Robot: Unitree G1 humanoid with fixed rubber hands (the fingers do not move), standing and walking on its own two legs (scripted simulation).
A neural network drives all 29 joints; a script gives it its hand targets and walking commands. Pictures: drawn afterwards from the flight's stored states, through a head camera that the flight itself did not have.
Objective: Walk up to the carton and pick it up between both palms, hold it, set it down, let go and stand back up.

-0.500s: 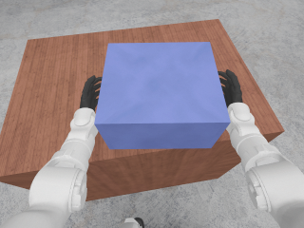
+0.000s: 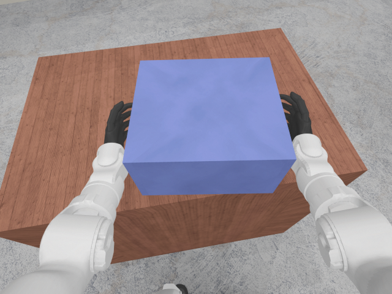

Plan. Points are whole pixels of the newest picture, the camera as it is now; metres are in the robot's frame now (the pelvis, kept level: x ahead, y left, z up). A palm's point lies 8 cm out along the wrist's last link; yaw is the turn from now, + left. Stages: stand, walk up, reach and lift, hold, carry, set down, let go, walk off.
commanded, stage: reach and lift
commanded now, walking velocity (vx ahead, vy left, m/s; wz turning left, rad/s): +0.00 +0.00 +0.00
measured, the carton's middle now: (205, 126) +0.48 +0.03 +0.02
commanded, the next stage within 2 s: none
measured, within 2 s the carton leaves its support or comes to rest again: leaves its support in 1.96 s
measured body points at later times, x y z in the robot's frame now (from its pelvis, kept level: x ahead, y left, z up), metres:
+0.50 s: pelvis +0.01 +0.01 +0.02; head +0.12 +0.01 +0.46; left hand +0.43 +0.23 +0.04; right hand +0.46 -0.16 +0.05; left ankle +0.04 +0.11 -0.70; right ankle -0.01 -0.10 -0.70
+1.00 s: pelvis +0.02 +0.01 +0.02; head +0.13 +0.01 +0.46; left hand +0.43 +0.23 +0.04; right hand +0.46 -0.16 +0.05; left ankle +0.04 +0.11 -0.70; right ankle -0.01 -0.10 -0.70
